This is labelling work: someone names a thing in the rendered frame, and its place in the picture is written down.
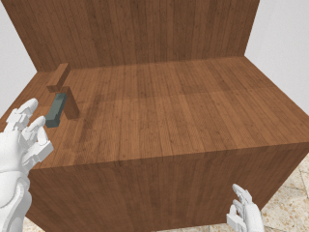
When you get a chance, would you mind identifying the robot left forearm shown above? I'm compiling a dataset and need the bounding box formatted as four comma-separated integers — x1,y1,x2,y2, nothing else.
0,171,32,232

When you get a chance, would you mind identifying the tap lever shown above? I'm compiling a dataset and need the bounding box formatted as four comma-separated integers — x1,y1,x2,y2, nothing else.
44,93,67,129

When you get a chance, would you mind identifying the counter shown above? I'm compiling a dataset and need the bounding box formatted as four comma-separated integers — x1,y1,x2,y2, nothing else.
0,0,309,232

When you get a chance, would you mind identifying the right robot hand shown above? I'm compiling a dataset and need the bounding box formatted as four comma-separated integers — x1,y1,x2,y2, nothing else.
226,184,265,232

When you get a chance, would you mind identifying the left robot hand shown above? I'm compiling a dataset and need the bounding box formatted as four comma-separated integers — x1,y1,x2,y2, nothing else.
0,98,54,177

